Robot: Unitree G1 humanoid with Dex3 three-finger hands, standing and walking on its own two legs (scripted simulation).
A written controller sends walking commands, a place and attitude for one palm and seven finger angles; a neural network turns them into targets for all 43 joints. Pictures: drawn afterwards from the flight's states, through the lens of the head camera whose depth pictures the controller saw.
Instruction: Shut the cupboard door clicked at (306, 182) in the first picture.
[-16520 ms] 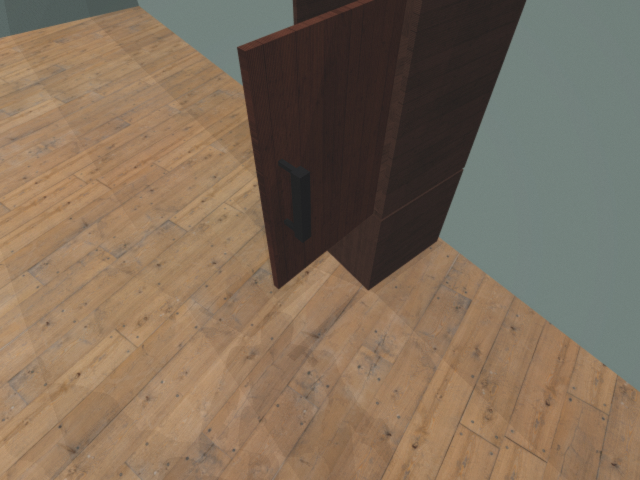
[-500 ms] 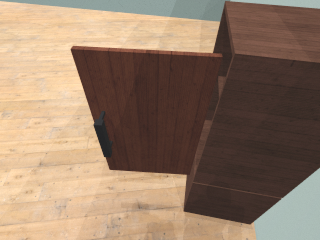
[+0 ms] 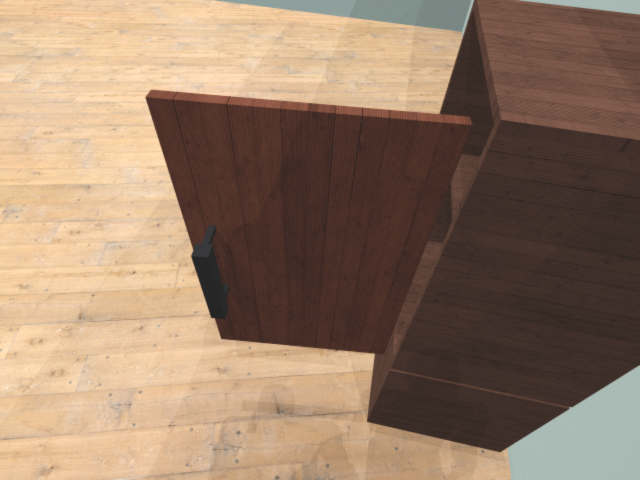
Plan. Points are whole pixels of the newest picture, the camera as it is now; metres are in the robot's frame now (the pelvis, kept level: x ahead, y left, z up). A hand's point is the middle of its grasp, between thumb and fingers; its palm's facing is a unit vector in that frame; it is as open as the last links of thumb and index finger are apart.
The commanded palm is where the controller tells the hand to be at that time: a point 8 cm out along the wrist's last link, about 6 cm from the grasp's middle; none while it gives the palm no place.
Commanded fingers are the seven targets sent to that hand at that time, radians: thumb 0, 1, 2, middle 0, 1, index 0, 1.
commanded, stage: look again from close up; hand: left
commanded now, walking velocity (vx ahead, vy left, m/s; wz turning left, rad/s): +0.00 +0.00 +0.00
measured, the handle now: (215, 273) +0.43 +0.20 -0.05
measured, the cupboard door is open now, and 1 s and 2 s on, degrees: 97 97 97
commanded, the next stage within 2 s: raise the hand and make a fist in 0.22 s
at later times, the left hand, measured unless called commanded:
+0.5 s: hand (170, 422) +0.19 +0.20 -0.04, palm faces +0.19 -0.97 -0.11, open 7.1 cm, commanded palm +0.11 +0.23 -0.07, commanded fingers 0.00 0.90 0.90 -0.37 -0.48 -0.37 -0.48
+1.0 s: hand (196, 465) +0.15 +0.16 -0.06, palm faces -0.07 -1.00 -0.03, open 4.9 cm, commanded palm +0.12 +0.23 -0.06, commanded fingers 0.00 0.90 0.90 -0.82 -0.98 -0.82 -0.98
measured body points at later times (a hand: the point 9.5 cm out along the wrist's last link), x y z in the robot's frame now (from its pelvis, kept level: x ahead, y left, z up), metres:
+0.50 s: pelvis +0.00 +0.02 -0.02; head +0.01 +0.01 +0.43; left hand +0.18 +0.25 -0.03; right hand +0.08 -0.23 -0.14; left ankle -0.02 +0.10 -0.74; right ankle +0.01 -0.08 -0.74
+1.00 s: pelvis -0.05 -0.02 -0.12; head +0.02 -0.01 +0.33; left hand +0.15 +0.22 -0.06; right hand +0.18 -0.21 -0.19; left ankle -0.02 +0.10 -0.74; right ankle +0.01 -0.08 -0.74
